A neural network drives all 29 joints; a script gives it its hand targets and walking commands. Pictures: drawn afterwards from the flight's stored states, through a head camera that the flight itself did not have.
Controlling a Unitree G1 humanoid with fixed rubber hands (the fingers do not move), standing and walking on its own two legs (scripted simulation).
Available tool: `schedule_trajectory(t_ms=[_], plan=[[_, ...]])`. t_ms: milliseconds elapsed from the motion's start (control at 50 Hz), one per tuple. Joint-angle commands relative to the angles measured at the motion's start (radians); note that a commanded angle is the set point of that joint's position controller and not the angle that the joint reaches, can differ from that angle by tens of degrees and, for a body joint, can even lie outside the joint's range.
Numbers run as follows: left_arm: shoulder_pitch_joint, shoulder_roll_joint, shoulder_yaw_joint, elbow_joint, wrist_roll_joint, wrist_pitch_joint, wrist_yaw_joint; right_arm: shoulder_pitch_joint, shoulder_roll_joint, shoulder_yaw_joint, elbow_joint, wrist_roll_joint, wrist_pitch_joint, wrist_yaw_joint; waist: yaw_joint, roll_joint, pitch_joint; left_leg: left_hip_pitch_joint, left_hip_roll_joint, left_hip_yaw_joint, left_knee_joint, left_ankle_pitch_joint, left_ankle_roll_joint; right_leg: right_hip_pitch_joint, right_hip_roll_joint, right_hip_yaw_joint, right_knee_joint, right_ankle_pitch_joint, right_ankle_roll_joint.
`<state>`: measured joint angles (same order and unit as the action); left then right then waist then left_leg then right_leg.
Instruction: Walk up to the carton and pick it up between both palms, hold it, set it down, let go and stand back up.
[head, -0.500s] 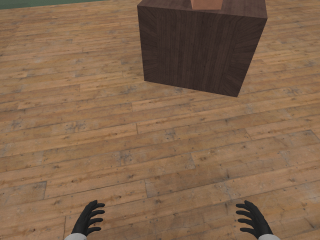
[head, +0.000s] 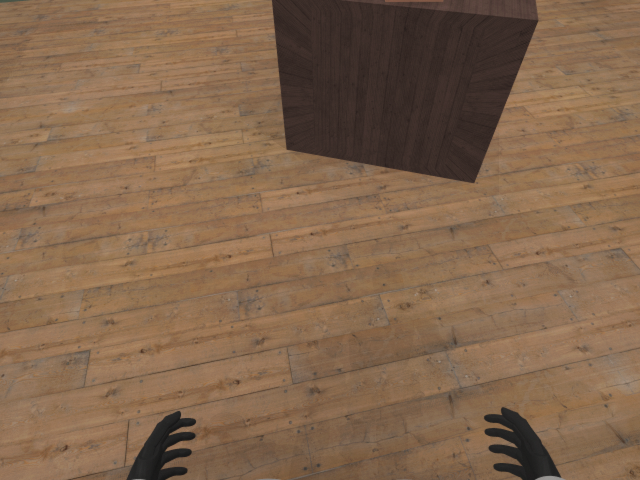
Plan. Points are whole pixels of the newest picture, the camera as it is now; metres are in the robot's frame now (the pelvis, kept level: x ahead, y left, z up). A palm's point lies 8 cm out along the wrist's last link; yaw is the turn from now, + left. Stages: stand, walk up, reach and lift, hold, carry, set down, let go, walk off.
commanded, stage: stand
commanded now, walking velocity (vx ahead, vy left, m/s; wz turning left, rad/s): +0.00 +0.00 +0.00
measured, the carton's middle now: out of the picture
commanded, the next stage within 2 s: none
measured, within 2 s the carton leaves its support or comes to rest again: neither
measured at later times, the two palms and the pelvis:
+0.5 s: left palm out of the picture +0.12 +0.25 -0.08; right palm out of the picture +0.12 -0.24 -0.08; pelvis -0.01 +0.00 +0.00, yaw +0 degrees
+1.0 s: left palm out of the picture +0.12 +0.25 -0.08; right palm out of the picture +0.12 -0.24 -0.08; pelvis -0.01 +0.01 +0.00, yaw -1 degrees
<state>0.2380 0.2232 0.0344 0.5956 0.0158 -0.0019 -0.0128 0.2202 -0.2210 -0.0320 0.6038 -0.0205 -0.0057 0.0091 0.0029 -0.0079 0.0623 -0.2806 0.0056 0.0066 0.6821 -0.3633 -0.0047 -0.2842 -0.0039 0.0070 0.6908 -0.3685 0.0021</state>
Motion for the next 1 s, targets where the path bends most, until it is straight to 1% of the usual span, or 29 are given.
schedule_trajectory(t_ms=[0, 80, 100, 120, 160, 240, 260, 280, 340, 380, 420, 440, 480, 520, 540, 580, 620, 640, 680, 720, 760, 780, 800, 820, 860, 900, 920, 940, 980], plan=[[-0.023, 0.131, 0.038, -0.110, -0.001, -0.026, 0.005, -0.034, -0.113, -0.034, -0.110, 0.002, -0.021, -0.004, -0.006, 0.014, -0.106, 0.047, 0.066, -0.062, -0.128, 0.225, 0.033, -0.003, -0.073, 0.082, -0.154, 0.220, -0.037], [-0.023, 0.128, 0.038, -0.110, -0.002, -0.025, 0.006, -0.041, -0.125, -0.037, -0.109, 0.005, -0.020, -0.003, 0.001, 0.011, -0.071, 0.032, 0.074, -0.071, -0.136, 0.223, 0.033, -0.011, -0.068, 0.075, -0.159, 0.220, -0.033], [-0.021, 0.131, 0.041, -0.110, 0.001, -0.026, 0.006, -0.043, -0.125, -0.038, -0.106, 0.006, -0.021, -0.003, 0.001, 0.020, -0.077, 0.033, 0.073, -0.074, -0.137, 0.230, 0.034, 0.001, -0.069, 0.080, -0.156, 0.222, -0.035], [-0.015, 0.132, 0.039, -0.110, -0.001, -0.026, 0.006, -0.038, -0.122, -0.036, -0.104, 0.007, -0.021, -0.003, 0.001, 0.010, -0.079, 0.028, 0.074, -0.078, -0.143, 0.218, 0.036, -0.002, -0.069, 0.079, -0.161, 0.205, -0.035], [-0.022, 0.129, 0.039, -0.116, 0.000, -0.024, 0.005, -0.039, -0.122, -0.034, -0.105, 0.007, -0.021, -0.004, -0.001, 0.022, -0.045, 0.007, 0.075, -0.076, -0.158, 0.185, 0.034, -0.011, -0.069, 0.082, -0.167, 0.193, -0.034], [-0.018, 0.127, 0.038, -0.109, -0.003, -0.027, 0.005, -0.040, -0.133, -0.038, -0.102, 0.008, -0.022, -0.002, 0.000, -0.005, -0.042, 0.023, 0.075, -0.081, -0.159, 0.177, 0.033, -0.021, -0.068, 0.086, -0.183, 0.177, -0.033], [-0.020, 0.136, 0.039, -0.112, -0.004, -0.026, 0.005, -0.038, -0.133, -0.037, -0.104, 0.009, -0.023, -0.001, 0.000, 0.002, -0.038, 0.015, 0.075, -0.084, -0.164, 0.172, 0.033, -0.016, -0.067, 0.085, -0.183, 0.166, -0.032], [-0.020, 0.133, 0.040, -0.109, -0.004, -0.027, 0.005, -0.037, -0.128, -0.037, -0.100, 0.008, -0.024, -0.002, 0.003, -0.011, -0.048, 0.022, 0.076, -0.087, -0.164, 0.184, 0.036, -0.014, -0.067, 0.083, -0.184, 0.169, -0.035], [-0.017, 0.132, 0.038, -0.110, -0.002, -0.029, 0.004, -0.035, -0.132, -0.037, -0.095, 0.006, -0.024, -0.003, -0.001, -0.001, -0.061, 0.027, 0.076, -0.081, -0.163, 0.173, 0.034, -0.011, -0.068, 0.086, -0.185, 0.170, -0.035], [-0.010, 0.135, 0.041, -0.109, -0.003, -0.030, 0.004, -0.034, -0.131, -0.035, -0.092, 0.003, -0.024, -0.003, -0.001, 0.016, -0.070, 0.038, 0.073, -0.073, -0.168, 0.158, 0.035, -0.003, -0.071, 0.093, -0.185, 0.165, -0.036], [-0.015, 0.133, 0.040, -0.106, -0.003, -0.030, 0.004, -0.034, -0.131, -0.036, -0.095, 0.005, -0.024, -0.003, 0.000, 0.011, -0.080, 0.036, 0.078, -0.080, -0.171, 0.150, 0.038, -0.001, -0.072, 0.093, -0.180, 0.157, -0.037], [-0.013, 0.131, 0.039, -0.108, -0.002, -0.029, 0.004, -0.032, -0.128, -0.035, -0.094, 0.006, -0.024, -0.004, 0.001, -0.010, -0.083, 0.036, 0.079, -0.083, -0.169, 0.166, 0.038, -0.001, -0.070, 0.088, -0.178, 0.163, -0.036], [-0.008, 0.136, 0.042, -0.101, -0.002, -0.029, 0.003, -0.034, -0.137, -0.036, -0.088, 0.004, -0.024, -0.003, 0.000, 0.015, -0.101, 0.040, 0.081, -0.078, -0.168, 0.168, 0.038, 0.015, -0.069, 0.090, -0.174, 0.166, -0.035], [-0.009, 0.135, 0.040, -0.098, -0.004, -0.029, 0.003, -0.031, -0.138, -0.037, -0.083, 0.005, -0.023, -0.004, -0.003, 0.002, -0.088, 0.041, 0.079, -0.074, -0.165, 0.167, 0.038, -0.001, -0.068, 0.090, -0.178, 0.174, -0.035], [-0.007, 0.132, 0.040, -0.100, -0.004, -0.028, 0.002, -0.033, -0.138, -0.037, -0.082, 0.006, -0.023, -0.004, -0.002, 0.022, -0.082, 0.034, 0.079, -0.075, -0.171, 0.158, 0.036, -0.004, -0.068, 0.092, -0.178, 0.168, -0.035], [-0.004, 0.134, 0.039, -0.097, -0.002, -0.028, 0.004, -0.029, -0.134, -0.034, -0.082, 0.008, -0.023, -0.004, 0.003, 0.015, -0.075, 0.017, 0.086, -0.083, -0.177, 0.169, 0.038, 0.006, -0.067, 0.091, -0.172, 0.186, -0.035], [-0.001, 0.138, 0.038, -0.094, -0.003, -0.025, 0.004, -0.019, -0.143, -0.034, -0.083, 0.013, -0.022, -0.004, -0.002, 0.024, -0.067, 0.002, 0.090, -0.092, -0.196, 0.150, 0.039, 0.006, -0.062, 0.084, -0.164, 0.173, -0.030], [0.005, 0.134, 0.038, -0.093, -0.004, -0.025, 0.004, -0.032, -0.148, -0.038, -0.083, 0.011, -0.022, -0.005, 0.001, 0.029, -0.062, -0.006, 0.092, -0.094, -0.194, 0.143, 0.041, 0.011, -0.061, 0.086, -0.167, 0.166, -0.027], [0.011, 0.133, 0.036, -0.091, -0.004, -0.025, 0.003, -0.026, -0.146, -0.035, -0.084, 0.009, -0.022, -0.005, 0.005, 0.020, -0.057, 0.002, 0.088, -0.089, -0.188, 0.141, 0.040, 0.007, -0.065, 0.089, -0.172, 0.164, -0.027], [0.005, 0.139, 0.036, -0.092, -0.006, -0.026, 0.004, -0.010, -0.135, -0.032, -0.077, 0.010, -0.021, -0.005, -0.005, -0.011, -0.058, 0.023, 0.079, -0.075, -0.177, 0.153, 0.040, -0.014, -0.072, 0.096, -0.193, 0.171, -0.034], [-0.002, 0.141, 0.033, -0.093, -0.005, -0.028, 0.005, -0.009, -0.143, -0.032, -0.080, 0.009, -0.023, -0.004, -0.008, -0.001, -0.057, 0.022, 0.083, -0.080, -0.182, 0.179, 0.041, -0.010, -0.069, 0.090, -0.181, 0.191, -0.030], [-0.001, 0.137, 0.035, -0.092, -0.005, -0.029, 0.006, -0.014, -0.150, -0.033, -0.077, 0.010, -0.024, -0.004, -0.002, 0.002, -0.071, 0.024, 0.086, -0.082, -0.182, 0.190, 0.043, 0.001, -0.069, 0.092, -0.179, 0.197, -0.030], [0.001, 0.138, 0.032, -0.092, -0.007, -0.029, 0.006, -0.013, -0.149, -0.033, -0.078, 0.011, -0.023, -0.004, -0.002, -0.010, -0.062, 0.030, 0.085, -0.081, -0.178, 0.204, 0.043, -0.004, -0.070, 0.091, -0.178, 0.206, -0.029], [0.003, 0.138, 0.034, -0.089, -0.006, -0.030, 0.006, -0.021, -0.154, -0.033, -0.079, 0.007, -0.024, -0.005, 0.000, 0.008, -0.075, 0.035, 0.086, -0.077, -0.175, 0.209, 0.044, 0.004, -0.072, 0.098, -0.174, 0.217, -0.030], [0.003, 0.139, 0.035, -0.091, -0.005, -0.030, 0.006, -0.021, -0.144, -0.033, -0.077, 0.008, -0.024, -0.005, 0.002, 0.007, -0.069, 0.029, 0.082, -0.073, -0.172, 0.198, 0.039, 0.008, -0.073, 0.096, -0.177, 0.221, -0.032], [-0.001, 0.143, 0.034, -0.089, -0.006, -0.027, 0.007, -0.006, -0.143, -0.034, -0.077, 0.012, -0.022, -0.004, -0.003, -0.011, -0.057, 0.021, 0.080, -0.077, -0.183, 0.158, 0.038, -0.001, -0.071, 0.096, -0.185, 0.178, -0.032], [0.001, 0.138, 0.033, -0.090, -0.007, -0.025, 0.006, -0.012, -0.145, -0.033, -0.078, 0.013, -0.021, -0.004, 0.000, 0.006, -0.037, 0.008, 0.082, -0.079, -0.191, 0.152, 0.040, -0.013, -0.071, 0.102, -0.191, 0.174, -0.034], [0.004, 0.138, 0.033, -0.088, -0.007, -0.024, 0.005, -0.017, -0.147, -0.033, -0.076, 0.010, -0.021, -0.005, 0.004, 0.005, -0.033, 0.011, 0.083, -0.079, -0.196, 0.143, 0.042, -0.014, -0.070, 0.104, -0.192, 0.165, -0.033], [0.002, 0.141, 0.033, -0.085, -0.005, -0.025, 0.005, -0.010, -0.147, -0.031, -0.074, 0.011, -0.022, -0.004, -0.001, 0.012, -0.063, 0.023, 0.085, -0.078, -0.194, 0.146, 0.040, 0.000, -0.067, 0.097, -0.186, 0.169, -0.031]])
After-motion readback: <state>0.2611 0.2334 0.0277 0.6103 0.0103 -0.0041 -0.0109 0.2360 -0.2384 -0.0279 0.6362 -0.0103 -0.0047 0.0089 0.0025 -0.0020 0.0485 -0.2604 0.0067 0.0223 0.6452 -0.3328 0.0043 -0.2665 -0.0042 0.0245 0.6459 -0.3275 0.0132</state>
